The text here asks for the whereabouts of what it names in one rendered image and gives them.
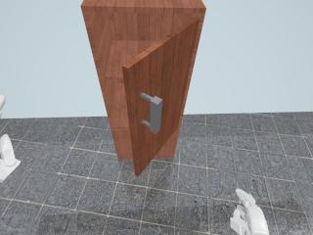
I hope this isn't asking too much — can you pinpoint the left robot hand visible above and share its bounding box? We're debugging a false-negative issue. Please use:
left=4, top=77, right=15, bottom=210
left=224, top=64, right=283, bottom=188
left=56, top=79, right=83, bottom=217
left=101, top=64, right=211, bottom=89
left=0, top=95, right=21, bottom=183

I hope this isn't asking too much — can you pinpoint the handle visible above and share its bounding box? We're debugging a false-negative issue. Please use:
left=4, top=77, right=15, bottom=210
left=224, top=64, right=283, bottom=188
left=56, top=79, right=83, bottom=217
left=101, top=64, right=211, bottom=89
left=140, top=92, right=162, bottom=134

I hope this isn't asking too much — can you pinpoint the cupboard door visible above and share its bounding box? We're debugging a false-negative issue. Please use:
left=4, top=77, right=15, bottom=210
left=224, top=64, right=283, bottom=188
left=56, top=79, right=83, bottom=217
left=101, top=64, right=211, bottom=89
left=122, top=17, right=200, bottom=176

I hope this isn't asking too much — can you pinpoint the right robot hand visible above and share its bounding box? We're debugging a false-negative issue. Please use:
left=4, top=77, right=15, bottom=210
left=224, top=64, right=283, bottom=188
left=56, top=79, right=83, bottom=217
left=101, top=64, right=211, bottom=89
left=230, top=188, right=269, bottom=235

